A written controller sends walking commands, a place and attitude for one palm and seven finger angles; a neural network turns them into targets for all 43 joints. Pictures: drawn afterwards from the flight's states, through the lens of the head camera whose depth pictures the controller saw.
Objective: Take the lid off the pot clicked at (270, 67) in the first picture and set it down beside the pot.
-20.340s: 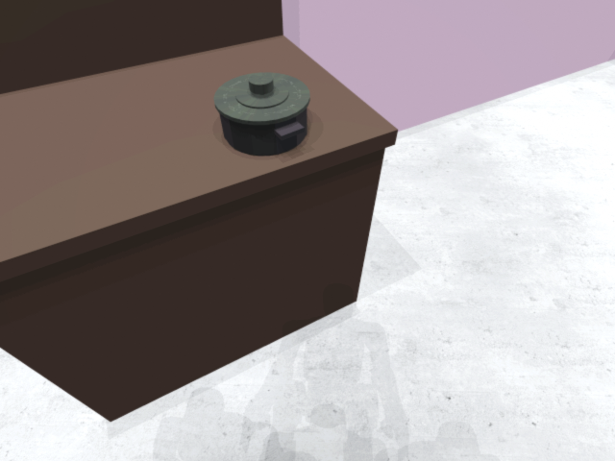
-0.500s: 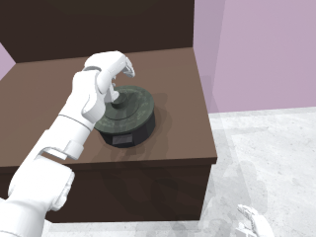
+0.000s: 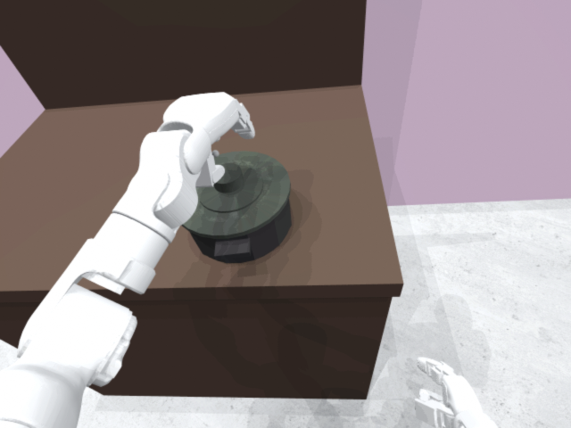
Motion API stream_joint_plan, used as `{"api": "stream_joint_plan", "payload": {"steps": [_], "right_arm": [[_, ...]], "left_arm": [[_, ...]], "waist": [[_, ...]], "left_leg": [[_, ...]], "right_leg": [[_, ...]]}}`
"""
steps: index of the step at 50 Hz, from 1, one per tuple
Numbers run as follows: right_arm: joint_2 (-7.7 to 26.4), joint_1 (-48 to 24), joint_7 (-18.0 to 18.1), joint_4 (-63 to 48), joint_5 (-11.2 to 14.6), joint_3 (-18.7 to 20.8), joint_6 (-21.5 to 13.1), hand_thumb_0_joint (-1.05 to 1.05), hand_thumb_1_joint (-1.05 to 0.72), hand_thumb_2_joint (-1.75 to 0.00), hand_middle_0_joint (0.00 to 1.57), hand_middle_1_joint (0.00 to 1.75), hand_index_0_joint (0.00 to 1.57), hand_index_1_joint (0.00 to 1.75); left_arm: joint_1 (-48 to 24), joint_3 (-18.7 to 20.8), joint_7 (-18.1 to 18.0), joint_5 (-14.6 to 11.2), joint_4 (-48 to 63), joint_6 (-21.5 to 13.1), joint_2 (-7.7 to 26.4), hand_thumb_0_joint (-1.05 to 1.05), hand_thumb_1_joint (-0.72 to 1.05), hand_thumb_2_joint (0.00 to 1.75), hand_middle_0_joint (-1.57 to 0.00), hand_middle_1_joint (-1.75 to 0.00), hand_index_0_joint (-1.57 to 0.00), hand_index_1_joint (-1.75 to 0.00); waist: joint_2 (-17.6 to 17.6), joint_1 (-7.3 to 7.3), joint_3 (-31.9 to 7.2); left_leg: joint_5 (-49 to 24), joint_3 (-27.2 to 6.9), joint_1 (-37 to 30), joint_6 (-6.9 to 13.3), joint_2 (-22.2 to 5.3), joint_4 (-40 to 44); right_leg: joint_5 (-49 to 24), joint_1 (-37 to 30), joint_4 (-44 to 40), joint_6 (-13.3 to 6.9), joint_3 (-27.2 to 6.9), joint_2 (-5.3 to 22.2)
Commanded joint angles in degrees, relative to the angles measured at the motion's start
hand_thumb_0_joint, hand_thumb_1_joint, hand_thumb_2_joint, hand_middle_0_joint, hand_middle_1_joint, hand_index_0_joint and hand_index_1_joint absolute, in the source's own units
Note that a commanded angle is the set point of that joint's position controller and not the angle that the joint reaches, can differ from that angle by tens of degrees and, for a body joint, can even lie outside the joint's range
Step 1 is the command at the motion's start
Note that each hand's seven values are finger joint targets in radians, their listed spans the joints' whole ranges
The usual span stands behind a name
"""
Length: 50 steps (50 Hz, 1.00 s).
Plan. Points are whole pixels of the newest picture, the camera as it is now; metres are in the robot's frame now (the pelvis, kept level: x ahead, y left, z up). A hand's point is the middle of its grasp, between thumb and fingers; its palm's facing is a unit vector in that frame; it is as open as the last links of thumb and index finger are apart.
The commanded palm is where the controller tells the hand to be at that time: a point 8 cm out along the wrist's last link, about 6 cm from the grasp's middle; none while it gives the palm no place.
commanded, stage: move the open hand above the knob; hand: left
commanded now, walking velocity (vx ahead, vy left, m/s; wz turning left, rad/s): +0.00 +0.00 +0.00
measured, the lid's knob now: (227, 177) +0.45 +0.11 +0.12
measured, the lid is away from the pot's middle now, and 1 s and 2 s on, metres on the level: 0.00 0.00 0.00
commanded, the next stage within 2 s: lower the open fingers around the knob in 0.32 s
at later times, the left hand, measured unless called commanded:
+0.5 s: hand (210, 159) +0.41 +0.11 +0.19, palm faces -0.11 -0.07 -0.99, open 9.7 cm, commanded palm +0.38 +0.12 +0.25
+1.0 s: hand (216, 180) +0.42 +0.12 +0.15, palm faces -0.26 -0.07 -0.96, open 9.7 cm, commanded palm +0.40 +0.12 +0.22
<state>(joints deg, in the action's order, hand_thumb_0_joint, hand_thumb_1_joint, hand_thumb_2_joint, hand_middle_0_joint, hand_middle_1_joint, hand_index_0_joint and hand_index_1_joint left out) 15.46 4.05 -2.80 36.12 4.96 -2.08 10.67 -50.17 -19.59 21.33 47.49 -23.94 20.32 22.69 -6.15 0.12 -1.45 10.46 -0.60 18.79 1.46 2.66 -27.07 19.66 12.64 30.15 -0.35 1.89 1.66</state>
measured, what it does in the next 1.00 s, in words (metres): stands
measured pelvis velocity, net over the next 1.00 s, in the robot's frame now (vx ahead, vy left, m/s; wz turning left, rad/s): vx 0.00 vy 0.00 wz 0.00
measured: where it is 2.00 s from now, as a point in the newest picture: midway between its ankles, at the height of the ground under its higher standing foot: outside the picture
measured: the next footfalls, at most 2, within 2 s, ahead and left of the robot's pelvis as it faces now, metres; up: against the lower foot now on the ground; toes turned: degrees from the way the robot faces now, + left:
none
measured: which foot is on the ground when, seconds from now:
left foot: down 0.00-1.00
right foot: down 0.00-1.00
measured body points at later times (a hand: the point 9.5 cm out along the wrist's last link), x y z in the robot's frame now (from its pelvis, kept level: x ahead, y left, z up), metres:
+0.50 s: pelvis -0.01 -0.01 +0.00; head -0.01 -0.06 +0.45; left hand +0.41 +0.11 +0.25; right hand +0.18 -0.23 -0.11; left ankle +0.04 +0.11 -0.74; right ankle -0.04 -0.11 -0.74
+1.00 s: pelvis +0.00 +0.00 +0.00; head +0.01 -0.05 +0.45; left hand +0.43 +0.12 +0.20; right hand +0.17 -0.24 -0.12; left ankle +0.04 +0.11 -0.74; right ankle -0.04 -0.11 -0.74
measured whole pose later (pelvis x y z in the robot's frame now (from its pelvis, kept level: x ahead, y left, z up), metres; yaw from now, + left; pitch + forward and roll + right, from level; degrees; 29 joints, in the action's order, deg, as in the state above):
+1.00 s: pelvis +0.00 +0.00 +0.00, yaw +0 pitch +2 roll +1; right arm 16.2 6.2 -1.8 36.7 5.2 -1.5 10.0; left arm -46.6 -20.0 21.5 46.5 -26.9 19.7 22.7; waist -5.8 -1.0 -0.4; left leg 10.5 -0.8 18.7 1.2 2.1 -27.5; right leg 19.3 12.2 29.8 -0.6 2.1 1.1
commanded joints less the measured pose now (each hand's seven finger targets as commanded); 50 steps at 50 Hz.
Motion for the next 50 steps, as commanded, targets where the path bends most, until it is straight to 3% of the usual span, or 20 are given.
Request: {"api": "stream_joint_plan", "payload": {"steps": [1,3,5,7,10,13,14,17,21,23,27,32,34,35,37,38,45,48,49,50], "right_arm": [[4.5,-8.9,-0.3,-9.1,0.0,1.6,-2.7,0.00,-0.90,-0.90,0.20,0.30,0.20,0.30],[5.2,-7.9,-0.4,-8.9,0.0,2.2,-2.4,0.00,-0.90,-0.90,0.20,0.30,0.20,0.30],[4.9,-8.9,-0.5,-9.3,-0.1,1.6,-2.5,0.00,-0.90,-0.90,0.20,0.30,0.20,0.30],[4.5,-9.0,-0.6,-9.4,0.0,1.8,-2.4,0.00,-0.90,-0.90,0.20,0.30,0.20,0.30],[4.9,-9.3,-0.4,-9.5,0.0,1.6,-2.1,0.00,-0.90,-0.90,0.20,0.30,0.20,0.30],[4.9,-9.5,-0.5,-9.9,0.0,2.0,-2.1,0.00,-0.90,-0.90,0.20,0.30,0.20,0.30],[4.6,-9.7,-0.4,-9.6,0.1,1.6,-2.2,0.00,-0.90,-0.90,0.20,0.30,0.20,0.30],[4.6,-9.6,0.2,-9.2,0.2,1.3,-2.0,0.00,-0.90,-0.90,0.20,0.30,0.20,0.30],[4.6,-9.8,0.7,-9.3,0.1,1.5,-2.5,0.00,-0.90,-0.90,0.20,0.30,0.20,0.30],[5.1,-9.3,0.5,-9.7,0.0,1.9,-2.4,0.00,-0.90,-0.90,0.20,0.30,0.20,0.30],[4.9,-9.4,0.6,-9.5,0.5,1.3,-2.1,0.00,-0.90,-0.90,0.20,0.30,0.20,0.30],[5.2,-8.7,1.4,-9.2,0.2,1.3,-2.7,0.00,-0.90,-0.90,0.20,0.30,0.20,0.30],[5.0,-7.9,1.3,-9.0,0.2,1.5,-3.0,0.00,-0.90,-0.90,0.20,0.30,0.20,0.30],[5.2,-7.3,1.5,-8.4,0.2,1.6,-3.0,0.00,-0.90,-0.90,0.20,0.30,0.20,0.30],[5.3,-7.7,1.3,-8.9,0.2,1.7,-3.3,0.00,-0.90,-0.90,0.20,0.30,0.20,0.30],[5.4,-7.4,1.2,-9.4,0.1,2.1,-3.4,0.00,-0.90,-0.90,0.20,0.30,0.20,0.30],[5.7,-6.3,0.9,-8.4,0.3,2.0,-3.1,0.00,-0.90,-0.90,0.20,0.30,0.20,0.30],[5.8,-5.7,0.9,-8.3,0.1,2.5,-3.1,0.00,-0.90,-0.90,0.20,0.30,0.20,0.30],[5.7,-5.5,0.8,-8.0,0.1,2.3,-3.3,0.00,-0.90,-0.90,0.20,0.30,0.20,0.30],[5.5,-5.3,0.8,-8.0,0.0,2.3,-3.5,0.00,-0.90,-0.90,0.20,0.30,0.20,0.30]], "left_arm": [[-30.6,6.9,-2.6,1.8,12.7,-0.7,11.3,0.00,-0.32,1.59,-0.88,-0.08,-0.88,-0.08],[-25.5,8.4,-2.9,0.3,11.8,-0.8,11.3,0.00,-0.32,1.59,-0.88,-0.08,-0.88,-0.08],[-25.2,9.6,-2.9,1.1,12.3,-1.0,13.3,0.00,-0.32,1.59,-0.88,-0.08,-0.88,-0.08],[-24.9,7.3,-2.9,1.1,12.9,-0.8,10.5,0.00,-0.32,1.59,-0.88,-0.08,-0.88,-0.08],[-23.8,9.9,-3.3,1.1,13.4,-1.2,13.7,0.00,-0.32,1.59,-0.88,-0.08,-0.88,-0.08],[-23.5,9.0,-3.7,-0.1,16.4,-1.5,12.1,0.00,-0.32,1.59,-0.88,-0.08,-0.88,-0.08],[-23.9,10.3,-3.8,1.1,15.7,-1.4,14.5,0.00,-0.32,1.59,-0.88,-0.08,-0.88,-0.08],[-24.9,9.0,-4.0,1.0,12.7,-1.1,13.3,0.00,-0.32,1.59,-0.88,-0.08,-0.88,-0.08],[-26.4,9.8,-4.3,1.3,13.6,-1.4,14.8,0.00,-0.32,1.59,-0.88,-0.08,-0.88,-0.08],[-22.7,9.2,-3.2,-0.8,13.6,-1.5,13.1,0.00,-0.32,1.59,-0.88,-0.08,-0.88,-0.08],[-21.0,7.2,-1.8,-0.4,9.0,-0.9,11.1,0.00,-0.32,1.59,-0.88,-0.08,-0.88,-0.08],[-26.0,9.8,-1.9,0.2,10.5,-1.3,15.5,0.00,-0.32,1.59,-0.88,-0.08,-0.88,-0.08],[-27.1,8.3,-2.0,0.3,10.5,-1.4,13.9,0.00,-0.32,1.59,-0.88,-0.08,-0.88,-0.08],[-25.7,8.8,-1.9,0.2,6.7,-1.0,14.0,0.00,-0.32,1.59,-0.88,-0.08,-0.88,-0.08],[-26.9,9.4,-1.9,0.2,9.7,-1.5,14.7,0.00,-0.32,1.59,-0.88,-0.08,-0.88,-0.08],[-24.4,7.9,-1.7,-0.6,10.4,-1.6,12.0,0.00,-0.32,1.59,-0.88,-0.08,-0.88,-0.08],[-23.9,8.1,-1.7,0.2,7.0,-1.4,12.3,0.00,-0.32,1.59,-0.88,-0.08,-0.88,-0.08],[-26.1,6.5,-2.2,-0.3,8.4,-1.4,10.1,0.00,-0.32,1.59,-0.88,-0.08,-0.88,-0.08],[-27.9,7.9,-2.6,0.7,9.2,-1.4,12.5,0.00,-0.32,1.59,-0.88,-0.08,-0.88,-0.08],[-26.3,7.7,-2.7,0.7,7.7,-1.3,11.7,0.00,-0.32,1.59,-0.88,-0.08,-0.88,-0.08]], "waist": [[8.1,-0.34,-22.3],[8.6,-0.14,-22.5],[9.1,0.57,-21.6],[9.2,0.21,-20.5],[9.8,0.67,-19.5],[8.4,0.35,-20.6],[8.4,0.89,-21.1],[9.6,0.30,-17.4],[8.5,0.55,-20.4],[8.0,-0.02,-20.8],[11.0,-0.38,-15.1],[8.0,-0.31,-18.7],[7.9,-0.76,-20.1],[8.7,-0.97,-17.7],[7.9,-0.47,-20.3],[6.9,-0.91,-21.2],[9.4,-1.21,-18.3],[7.5,-1.75,-19.9],[6.7,-1.31,-22.3],[7.8,-1.20,-22.0]], "left_leg": [[-15.5,-0.3,-15.9,2.1,0.8,0.3],[-16.0,-0.6,-16.1,2.2,0.5,0.1],[-15.4,-0.1,-14.9,2.0,0.7,0.4],[-14.9,0.0,-15.1,2.1,0.6,0.4],[-12.3,0.4,-13.9,2.0,0.4,1.2],[-12.6,-0.1,-14.9,2.2,0.4,0.8],[-12.7,0.1,-14.6,1.8,0.4,1.1],[-8.2,0.6,-12.7,1.8,0.4,1.9],[-8.7,0.6,-14.1,2.0,0.4,1.5],[-10.1,0.4,-14.4,2.3,0.7,0.7],[-6.9,1.0,-11.7,2.1,0.8,1.4],[-8.3,0.5,-13.3,2.4,1.1,1.1],[-9.0,0.1,-14.0,2.4,1.2,0.9],[-8.5,0.3,-13.1,2.4,1.0,0.8],[-9.8,0.0,-14.0,2.5,1.2,0.7],[-10.8,-0.1,-14.8,2.6,1.4,0.2],[-11.0,-0.1,-13.8,2.5,1.1,0.5],[-12.0,-0.6,-15.4,2.7,1.2,0.2],[-12.5,-0.9,-16.2,2.4,1.0,0.4],[-13.2,-0.8,-16.2,2.6,1.1,0.0]], "right_leg": [[-24.9,-1.0,-2.9,-1.5,0.8,-1.9],[-24.6,-1.4,-3.2,-1.6,1.0,-2.0],[-24.9,-2.0,-3.0,-1.4,0.8,-2.0],[-24.2,-0.8,-3.2,-1.4,0.9,-2.0],[-22.2,-1.3,-3.8,-1.3,0.7,-2.0],[-22.0,-1.4,-3.8,-1.5,0.8,-1.9],[-21.9,-2.0,-3.3,-1.5,0.5,-1.9],[-17.9,0.1,-4.6,-1.1,0.5,-1.9],[-18.4,-1.1,-4.3,-1.2,0.0,-1.7],[-21.5,-1.9,-4.2,-1.2,-0.1,-1.6],[-19.0,0.7,-5.1,-0.8,0.3,-1.7],[-20.6,-1.2,-4.6,-0.9,-0.4,-1.7],[-21.1,-1.5,-4.3,-1.0,-0.2,-1.9],[-21.0,-0.4,-4.7,-0.9,0.0,-2.0],[-22.6,-1.9,-4.2,-1.0,-0.3,-1.8],[-23.4,-1.9,-4.1,-1.1,0.0,-2.0],[-23.8,-0.6,-4.3,-1.1,0.6,-2.4],[-23.7,-0.1,-4.2,-1.4,0.8,-2.6],[-23.8,-1.0,-3.6,-1.4,0.6,-2.6],[-24.8,-1.1,-3.6,-1.3,0.6,-2.8]]}}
